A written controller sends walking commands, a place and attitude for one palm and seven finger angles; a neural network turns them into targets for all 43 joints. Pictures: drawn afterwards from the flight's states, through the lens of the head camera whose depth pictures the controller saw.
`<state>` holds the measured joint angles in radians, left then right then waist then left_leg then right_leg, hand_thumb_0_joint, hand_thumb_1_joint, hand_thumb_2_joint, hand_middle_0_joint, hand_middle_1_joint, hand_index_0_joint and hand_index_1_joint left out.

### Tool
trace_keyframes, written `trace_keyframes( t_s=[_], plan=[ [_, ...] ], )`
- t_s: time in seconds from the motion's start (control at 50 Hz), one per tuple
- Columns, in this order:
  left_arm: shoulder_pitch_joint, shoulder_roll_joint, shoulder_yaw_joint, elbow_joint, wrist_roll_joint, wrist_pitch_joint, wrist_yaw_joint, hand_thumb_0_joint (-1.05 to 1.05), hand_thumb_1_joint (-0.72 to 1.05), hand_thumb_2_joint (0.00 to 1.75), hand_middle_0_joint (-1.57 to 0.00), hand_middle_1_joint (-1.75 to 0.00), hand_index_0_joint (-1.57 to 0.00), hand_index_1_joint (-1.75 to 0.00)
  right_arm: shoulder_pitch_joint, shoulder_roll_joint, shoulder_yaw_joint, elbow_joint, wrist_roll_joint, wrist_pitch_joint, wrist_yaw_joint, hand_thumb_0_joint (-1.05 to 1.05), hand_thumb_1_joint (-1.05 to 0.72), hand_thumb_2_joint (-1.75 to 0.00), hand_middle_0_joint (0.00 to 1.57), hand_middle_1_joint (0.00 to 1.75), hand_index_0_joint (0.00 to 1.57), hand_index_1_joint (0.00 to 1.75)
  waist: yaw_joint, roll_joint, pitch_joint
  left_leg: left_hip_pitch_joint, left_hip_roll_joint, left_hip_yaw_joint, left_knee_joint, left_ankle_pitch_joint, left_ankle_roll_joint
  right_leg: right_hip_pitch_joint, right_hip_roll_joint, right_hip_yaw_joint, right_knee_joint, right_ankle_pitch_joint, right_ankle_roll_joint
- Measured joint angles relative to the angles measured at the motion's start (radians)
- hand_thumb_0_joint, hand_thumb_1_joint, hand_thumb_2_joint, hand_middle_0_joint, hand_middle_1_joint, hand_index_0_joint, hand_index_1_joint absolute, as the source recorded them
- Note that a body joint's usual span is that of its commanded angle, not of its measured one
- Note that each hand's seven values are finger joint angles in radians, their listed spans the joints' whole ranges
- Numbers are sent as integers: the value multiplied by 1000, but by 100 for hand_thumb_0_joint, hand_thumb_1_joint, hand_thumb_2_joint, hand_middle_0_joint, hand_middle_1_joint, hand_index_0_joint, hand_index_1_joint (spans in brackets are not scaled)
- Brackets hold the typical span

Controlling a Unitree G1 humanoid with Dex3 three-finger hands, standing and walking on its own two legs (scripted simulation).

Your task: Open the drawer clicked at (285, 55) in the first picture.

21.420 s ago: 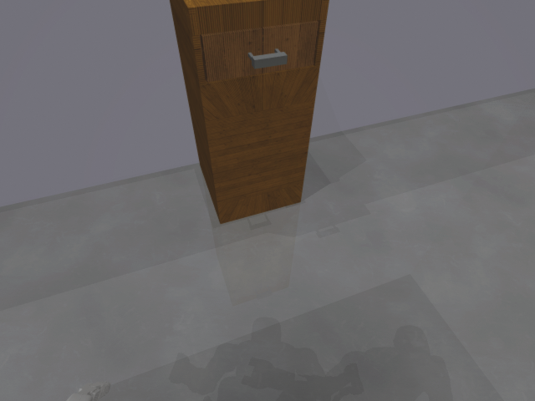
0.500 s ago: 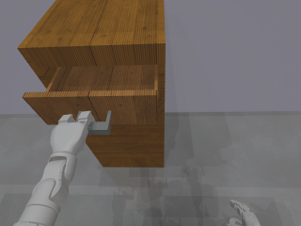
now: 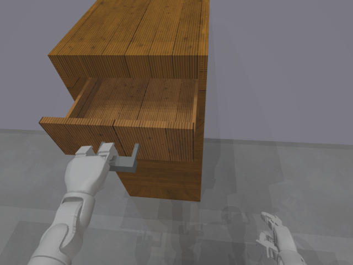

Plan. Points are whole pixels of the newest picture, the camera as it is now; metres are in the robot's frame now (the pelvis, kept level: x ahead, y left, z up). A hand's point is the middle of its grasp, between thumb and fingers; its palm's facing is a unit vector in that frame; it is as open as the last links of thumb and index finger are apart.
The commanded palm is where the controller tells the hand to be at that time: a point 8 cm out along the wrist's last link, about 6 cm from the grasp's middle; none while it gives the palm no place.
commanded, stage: pull the drawer open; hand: left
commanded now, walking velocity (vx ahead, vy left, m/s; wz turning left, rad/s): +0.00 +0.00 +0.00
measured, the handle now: (116, 155) +0.35 +0.20 +0.04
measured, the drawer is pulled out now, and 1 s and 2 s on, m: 0.17 0.30 0.30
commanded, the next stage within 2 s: open the thumb to release the handle in 1.04 s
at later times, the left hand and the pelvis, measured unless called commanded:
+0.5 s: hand (82, 226) +0.18 +0.23 +0.02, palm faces +0.00 -0.10 -0.99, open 6.4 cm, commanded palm +0.13 +0.24 +0.07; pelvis +0.01 +0.01 -0.01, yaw -2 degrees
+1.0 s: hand (77, 239) +0.16 +0.23 +0.02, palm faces +0.02 -0.09 -1.00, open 6.5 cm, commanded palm +0.12 +0.24 +0.07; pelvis +0.00 +0.00 -0.02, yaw -2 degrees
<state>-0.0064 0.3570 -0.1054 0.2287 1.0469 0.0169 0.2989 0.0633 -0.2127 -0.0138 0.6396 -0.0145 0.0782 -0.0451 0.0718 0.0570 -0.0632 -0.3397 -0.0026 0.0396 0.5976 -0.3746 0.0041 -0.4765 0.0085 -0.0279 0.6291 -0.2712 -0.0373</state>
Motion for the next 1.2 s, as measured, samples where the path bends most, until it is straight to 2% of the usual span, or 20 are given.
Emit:
trace_keyframes(
  t_s=[0.12, 0.22, 0.36, 0.48, 0.68, 0.94, 1.14, 1.2],
  plan=[
    [125, -3, 59, -106, -17, -6, -28, 1, 71, 76, -42, -135, -28, -128, 16, 3, 6, -30, -3, -2, 19, 1, -91, -90, 20, 30, 21, 30, -18, -11, -3, 22, 10, 25, -19, 1, -3, 9, 14, 23, -11, 7, -2],
    [302, 4, 87, -260, -23, -22, -11, 1, 72, 76, -42, -135, -26, -126, 40, -17, -3, -44, -8, -2, 37, 1, -91, -90, 20, 30, 20, 30, -26, -15, 0, 22, 17, 39, -12, -12, -2, 4, 23, 36, -6, 1, -1],
    [503, 10, 78, -411, -19, -51, 59, 1, 71, 77, -42, -135, -26, -127, 54, -42, -23, -38, -20, 1, 55, 1, -91, -90, 20, 30, 20, 30, -8, -9, -2, -14, 16, 38, 31, -38, 2, -28, 21, 36, 28, -19, 5],
    [579, 14, 68, -451, -12, -74, 111, 1, 69, 79, -42, -135, -27, -128, 34, -30, -20, -41, -26, 3, 61, 1, -91, -90, 20, 30, 20, 30, 11, -2, -9, -48, 13, 36, 76, -58, 5, -61, 17, 34, 71, -38, 7],
    [699, 24, 60, -521, -24, -45, 128, 1, 68, 76, -42, -135, -30, -128, 8, -8, 23, -89, -17, 9, 79, 1, -91, -90, 20, 30, 20, 30, 10, 5, -31, -66, 18, 42, 115, -77, 4, -82, 23, 41, 106, -51, 7],
    [668, 35, 64, -510, -21, -48, 146, 1, 67, 81, -42, -135, -29, -126, 30, -35, 9, -95, -28, 20, 61, 1, -91, -90, 20, 30, 20, 30, 10, -8, -17, -84, 20, 34, 152, -84, 1, -95, 22, 33, 135, -56, 1],
    [630, 42, 67, -479, -28, -46, 136, 0, 66, 81, -42, -135, -30, -129, 44, -29, 7, -70, -25, 22, 40, 1, -91, -90, 20, 30, 20, 30, 6, 0, 0, -70, 17, 28, 137, -69, -2, -80, 19, 28, 125, -46, -3],
    [583, 47, 70, -442, -15, -50, 136, -1, 65, 81, -42, -135, -31, -130, 41, -27, 2, -58, -28, 20, 26, 1, -91, -90, 20, 30, 20, 30, 11, 4, 11, -69, 12, 19, 134, -62, -2, -75, 13, 20, 122, -44, -4]
  ],
)
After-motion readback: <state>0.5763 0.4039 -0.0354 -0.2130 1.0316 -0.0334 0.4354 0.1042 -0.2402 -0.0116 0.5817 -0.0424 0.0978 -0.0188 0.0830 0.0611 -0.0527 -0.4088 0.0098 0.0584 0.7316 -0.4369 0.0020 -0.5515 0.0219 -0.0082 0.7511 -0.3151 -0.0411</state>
